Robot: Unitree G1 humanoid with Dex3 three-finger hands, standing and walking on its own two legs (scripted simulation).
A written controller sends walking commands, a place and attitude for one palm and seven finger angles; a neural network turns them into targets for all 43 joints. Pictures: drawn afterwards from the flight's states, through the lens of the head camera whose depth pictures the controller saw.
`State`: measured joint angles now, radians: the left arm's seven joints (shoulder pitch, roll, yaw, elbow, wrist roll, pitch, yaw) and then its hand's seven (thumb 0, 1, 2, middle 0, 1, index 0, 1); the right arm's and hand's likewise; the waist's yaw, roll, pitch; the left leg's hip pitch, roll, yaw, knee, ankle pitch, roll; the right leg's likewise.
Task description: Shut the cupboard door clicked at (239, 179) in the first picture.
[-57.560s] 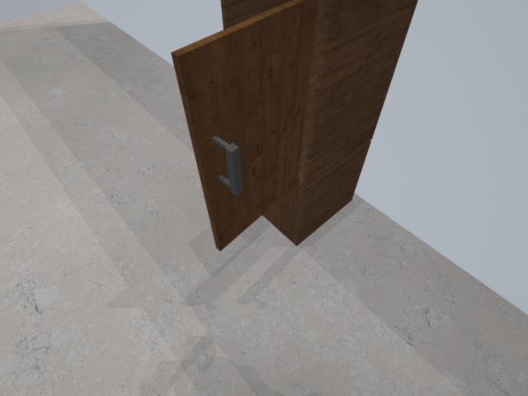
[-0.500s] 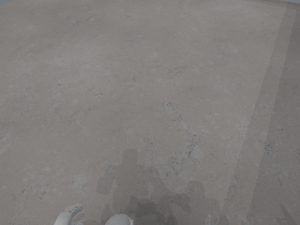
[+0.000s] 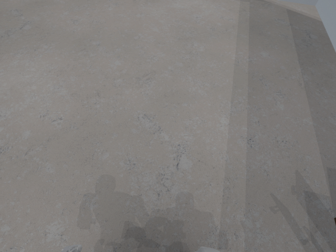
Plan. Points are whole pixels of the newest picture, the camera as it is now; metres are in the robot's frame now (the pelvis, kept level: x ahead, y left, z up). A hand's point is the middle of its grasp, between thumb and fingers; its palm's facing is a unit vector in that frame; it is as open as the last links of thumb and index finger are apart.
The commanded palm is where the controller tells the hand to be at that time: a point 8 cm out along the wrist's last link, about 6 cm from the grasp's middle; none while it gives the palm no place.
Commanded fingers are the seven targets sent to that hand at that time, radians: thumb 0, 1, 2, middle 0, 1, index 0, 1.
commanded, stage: turn to face it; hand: left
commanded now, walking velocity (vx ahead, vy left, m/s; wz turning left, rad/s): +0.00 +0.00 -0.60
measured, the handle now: out of the picture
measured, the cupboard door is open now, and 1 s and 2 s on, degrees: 33 33 33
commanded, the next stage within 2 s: take the last steps up to it in 1.94 s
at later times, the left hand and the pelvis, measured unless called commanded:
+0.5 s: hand (108, 248) +0.15 +0.17 -0.18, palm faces -0.24 -0.95 -0.20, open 7.4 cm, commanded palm none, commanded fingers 0.00 0.90 0.90 -0.20 -0.30 -0.20 -0.30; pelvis +0.02 -0.01 -0.01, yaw -17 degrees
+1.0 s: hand (148, 223) +0.21 +0.07 -0.16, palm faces -0.54 -0.80 -0.26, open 7.4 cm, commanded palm none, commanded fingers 0.00 0.90 0.90 -0.20 -0.30 -0.20 -0.30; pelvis +0.02 -0.05 +0.00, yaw -34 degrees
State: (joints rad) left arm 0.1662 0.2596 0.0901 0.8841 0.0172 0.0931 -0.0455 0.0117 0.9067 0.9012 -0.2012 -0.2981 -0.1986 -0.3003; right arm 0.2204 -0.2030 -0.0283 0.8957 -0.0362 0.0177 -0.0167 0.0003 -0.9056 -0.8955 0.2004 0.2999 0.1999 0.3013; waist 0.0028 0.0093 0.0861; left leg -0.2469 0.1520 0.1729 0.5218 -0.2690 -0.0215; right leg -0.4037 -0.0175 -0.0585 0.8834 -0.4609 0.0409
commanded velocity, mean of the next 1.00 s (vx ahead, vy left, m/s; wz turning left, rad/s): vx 0.00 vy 0.00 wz -0.60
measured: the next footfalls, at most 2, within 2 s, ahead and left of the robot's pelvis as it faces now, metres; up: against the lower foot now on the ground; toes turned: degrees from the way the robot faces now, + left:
right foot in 0.10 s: +0.02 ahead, -0.14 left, +0.00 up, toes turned -7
left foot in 0.46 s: +0.10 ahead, +0.09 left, +0.00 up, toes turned -12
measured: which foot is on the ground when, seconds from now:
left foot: down 0.00-0.08, up 0.10-0.44, down 0.46-0.80, up 0.82-1.00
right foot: up 0.00-0.08, down 0.10-0.46, up 0.48-0.80, down 0.82-1.00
